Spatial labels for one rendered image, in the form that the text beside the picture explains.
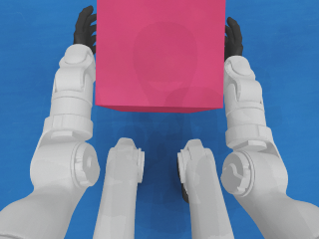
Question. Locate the robot left upper arm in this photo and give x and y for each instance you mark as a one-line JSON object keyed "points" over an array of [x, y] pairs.
{"points": [[60, 173]]}

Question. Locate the robot right upper arm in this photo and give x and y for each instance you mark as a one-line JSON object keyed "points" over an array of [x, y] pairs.
{"points": [[258, 181]]}

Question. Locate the robot left hand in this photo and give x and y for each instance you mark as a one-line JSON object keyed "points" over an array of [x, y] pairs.
{"points": [[84, 29]]}

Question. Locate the robot right shin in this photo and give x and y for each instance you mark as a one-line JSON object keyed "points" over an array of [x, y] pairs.
{"points": [[208, 152]]}

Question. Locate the right robot forearm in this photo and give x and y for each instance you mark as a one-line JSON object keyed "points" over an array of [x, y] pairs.
{"points": [[244, 109]]}

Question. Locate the robot right hand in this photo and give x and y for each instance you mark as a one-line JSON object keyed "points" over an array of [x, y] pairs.
{"points": [[233, 41]]}

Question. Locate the right robot foot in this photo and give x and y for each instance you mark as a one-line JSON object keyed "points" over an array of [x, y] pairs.
{"points": [[184, 195]]}

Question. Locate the left robot forearm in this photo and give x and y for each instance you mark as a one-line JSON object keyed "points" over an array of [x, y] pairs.
{"points": [[72, 99]]}

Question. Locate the carton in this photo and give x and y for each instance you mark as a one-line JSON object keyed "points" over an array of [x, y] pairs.
{"points": [[160, 56]]}

